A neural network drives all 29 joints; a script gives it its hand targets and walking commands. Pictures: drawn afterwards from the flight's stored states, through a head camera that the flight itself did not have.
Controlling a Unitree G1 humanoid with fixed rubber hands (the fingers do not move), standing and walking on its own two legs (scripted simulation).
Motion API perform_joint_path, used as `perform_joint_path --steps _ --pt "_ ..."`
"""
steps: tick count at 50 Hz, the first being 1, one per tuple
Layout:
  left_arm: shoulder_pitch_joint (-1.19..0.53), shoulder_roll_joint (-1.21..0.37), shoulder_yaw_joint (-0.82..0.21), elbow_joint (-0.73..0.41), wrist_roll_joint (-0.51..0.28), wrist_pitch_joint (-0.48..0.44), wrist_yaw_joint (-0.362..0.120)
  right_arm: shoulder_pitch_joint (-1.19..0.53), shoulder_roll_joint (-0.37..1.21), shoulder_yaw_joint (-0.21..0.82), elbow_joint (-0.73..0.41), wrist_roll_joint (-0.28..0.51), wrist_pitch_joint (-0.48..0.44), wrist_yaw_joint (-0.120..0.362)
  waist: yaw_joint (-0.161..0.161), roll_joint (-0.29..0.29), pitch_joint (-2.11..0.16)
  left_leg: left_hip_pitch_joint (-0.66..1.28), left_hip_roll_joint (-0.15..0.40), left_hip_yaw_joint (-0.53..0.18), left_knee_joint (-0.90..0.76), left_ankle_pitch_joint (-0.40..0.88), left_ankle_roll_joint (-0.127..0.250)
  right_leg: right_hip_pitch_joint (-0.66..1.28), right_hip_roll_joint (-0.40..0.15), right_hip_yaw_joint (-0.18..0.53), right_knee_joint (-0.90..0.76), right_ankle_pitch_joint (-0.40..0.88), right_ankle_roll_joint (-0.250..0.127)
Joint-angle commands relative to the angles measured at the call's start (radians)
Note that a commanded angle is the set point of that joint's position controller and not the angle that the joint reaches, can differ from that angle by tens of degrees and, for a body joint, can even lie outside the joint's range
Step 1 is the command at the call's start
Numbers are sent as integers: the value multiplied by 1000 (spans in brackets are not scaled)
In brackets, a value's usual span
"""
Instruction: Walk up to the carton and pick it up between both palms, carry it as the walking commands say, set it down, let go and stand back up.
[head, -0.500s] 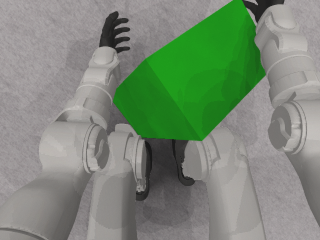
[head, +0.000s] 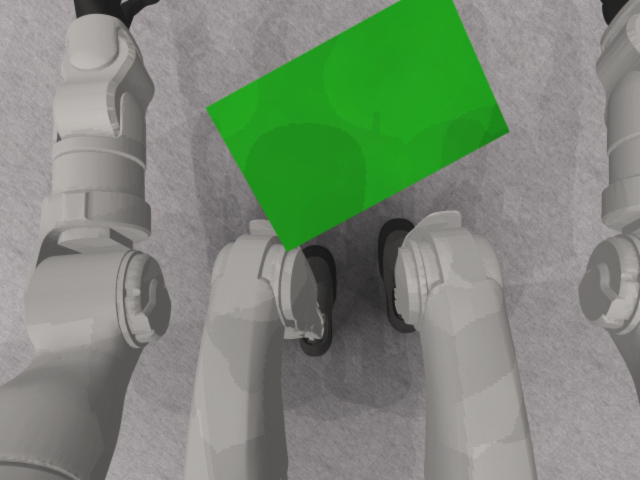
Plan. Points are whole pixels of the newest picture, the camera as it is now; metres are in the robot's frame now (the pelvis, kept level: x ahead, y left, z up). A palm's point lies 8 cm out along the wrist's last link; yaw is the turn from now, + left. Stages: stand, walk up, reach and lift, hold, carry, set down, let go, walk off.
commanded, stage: set down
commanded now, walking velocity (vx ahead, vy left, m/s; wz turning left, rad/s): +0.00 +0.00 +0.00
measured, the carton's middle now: (342, 137) +0.42 +0.00 -0.27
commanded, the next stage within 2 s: let go in 0.88 s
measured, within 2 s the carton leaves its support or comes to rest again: rests again in 0.48 s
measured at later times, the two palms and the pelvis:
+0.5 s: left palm out of the picture +0.55 +0.23 +0.06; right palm out of the picture +0.53 -0.21 +0.02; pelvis +0.02 -0.01 +0.12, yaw +1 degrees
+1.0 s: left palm out of the picture +0.53 +0.23 +0.13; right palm out of the picture +0.56 -0.21 +0.13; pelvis +0.08 +0.00 +0.24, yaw +0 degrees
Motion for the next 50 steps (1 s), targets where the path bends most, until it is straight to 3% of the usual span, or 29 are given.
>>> perform_joint_path --steps 1,2,3,5,8,10,11,13,15,16,18,20,21,23,25,26,27,28,29,33,37,39,41,43,44,46,47,48,50 --pt "-245 91 -226 -139 -291 109 -104 -403 -124 199 -299 106 120 -56 -69 -378 -1910 443 -47 -130 -358 93 -57 1364 -30 133 -260 175 37" --pt "-230 94 -288 9 -311 169 -129 -412 -158 180 -237 86 180 -68 -109 -352 -1824 434 -39 -121 -364 35 -65 1328 -30 140 -300 70 18" --pt "-284 139 -289 -44 -324 196 -146 -461 -152 178 -347 100 213 -81 -99 -308 -1832 437 -29 -127 -383 59 -67 1354 -35 139 -297 131 13" --pt "-260 154 -270 -16 -296 203 -165 -365 -177 92 -295 53 225 -82 -139 -170 -1698 466 -21 -156 -426 61 -75 1224 -37 135 -326 113 10" --pt "-157 195 -106 147 -124 111 -157 -144 -129 -63 45 -83 150 -52 -94 -25 -1222 404 -4 -176 -460 41 -107 776 -26 104 -343 29 0" --pt "-213 248 -21 -14 -4 13 -118 -67 -82 -146 155 -154 70 -21 -72 93 -1227 544 10 -205 -438 250 -136 581 -6 74 -317 159 -11" --pt "-194 258 15 -101 43 -33 -104 -32 -72 -168 126 -163 38 -9 -32 149 -1233 609 14 -210 -433 417 -147 516 2 79 -325 266 -5" --pt "-258 334 101 -265 93 -107 -93 -45 41 -48 34 -66 -12 -1 88 126 -1356 649 20 -210 -464 550 -133 631 13 119 -374 412 13" --pt "-295 323 56 -297 35 -114 -101 -142 110 75 -129 52 -26 8 125 -19 -1628 605 5 -174 -496 511 -93 958 7 155 -400 551 22" --pt "-233 278 3 -197 5 -88 -105 -167 113 120 -147 88 -15 15 141 -87 -1689 563 -7 -149 -542 455 -82 1109 5 165 -419 548 32" --pt "-104 155 -111 -17 -63 -30 -142 -161 71 136 -39 65 21 25 86 -152 -1533 417 -8 -139 -600 292 -81 1159 -15 184 -476 399 26" --pt "-45 73 -180 150 -100 24 -171 -150 -37 67 74 -8 59 15 -5 -112 -1373 394 4 -168 -678 130 -90 1042 -29 151 -544 154 18" --pt "-7 76 -161 186 -98 38 -185 -126 -84 51 31 -44 69 6 -23 -119 -1398 436 -1 -159 -686 122 -98 1063 -26 138 -565 128 15" --pt "12 101 -115 103 -79 29 -199 -115 -156 -42 -160 -109 46 -15 -60 -87 -1458 591 2 -184 -739 203 -116 1049 -20 105 -616 198 11" --pt "-40 103 -111 9 -116 2 -208 -121 -159 -92 -228 -153 16 -18 -111 -126 -1430 652 7 -210 -758 283 -123 990 -11 77 -639 261 12" --pt "-70 118 -104 -48 -117 -9 -206 -110 -141 -113 -239 -165 10 -12 -109 -95 -1461 734 10 -222 -780 330 -131 971 -8 74 -663 274 16" --pt "-65 100 -121 -38 -128 -10 -197 -117 -158 -117 -247 -173 6 1 -127 -140 -1442 784 14 -235 -801 364 -124 952 4 46 -674 268 18" --pt "-131 153 -84 -170 -111 -21 -183 -79 -130 -107 -238 -162 12 7 -104 -98 -1487 835 12 -230 -808 394 -131 998 0 61 -696 304 11" --pt "-147 138 -113 -180 -124 -13 -172 -79 -119 -99 -222 -157 15 18 -131 -107 -1486 935 27 -257 -844 410 -131 959 4 33 -716 272 13" --pt "-80 167 -65 -273 -71 -2 -123 30 -46 -17 -114 -70 38 81 -14 -12 -1546 1215 43 -275 -918 586 -144 913 4 29 -798 293 5" --pt "75 112 -33 -4 15 -1 -128 19 16 65 -17 -12 15 131 100 -8 -1331 1147 45 -253 -992 536 -131 888 -25 76 -872 265 8" --pt "156 34 -38 129 72 -18 -142 50 52 42 73 -42 -13 145 94 41 -1156 1103 47 -253 -1035 551 -140 842 -25 65 -905 251 17" --pt "190 27 14 161 98 -67 -158 67 50 25 72 -78 -51 134 106 0 -1086 985 36 -236 -1045 559 -141 912 -30 96 -932 313 19" --pt "145 13 30 117 105 -108 -166 96 29 -58 66 -145 -93 107 11 -32 -1101 984 39 -256 -1037 621 -141 941 -19 89 -936 389 28" --pt "143 22 37 86 117 -127 -171 127 55 -51 72 -150 -98 99 13 -24 -1099 947 36 -244 -1042 618 -140 1003 -24 106 -948 439 23" --pt "155 12 25 24 88 -159 -175 199 34 -100 81 -212 -125 71 -61 -92 -1217 988 38 -258 -1039 735 -138 1121 -18 104 -947 604 29" --pt "157 -14 -11 -5 57 -156 -175 232 10 -105 74 -229 -118 66 -89 -74 -1313 1011 38 -254 -1041 765 -142 1217 -20 120 -948 666 23" --pt "229 -12 -29 -39 42 -167 -177 293 3 -105 24 -266 -122 54 -117 -168 -1419 1041 33 -244 -1037 807 -136 1349 -9 124 -946 768 25" --pt "343 -5 -123 -187 -14 -160 -181 369 8 -101 -150 -303 -118 27 -127 -192 -1714 1183 31 -252 -1013 927 -135 1538 -4 133 -919 923 28"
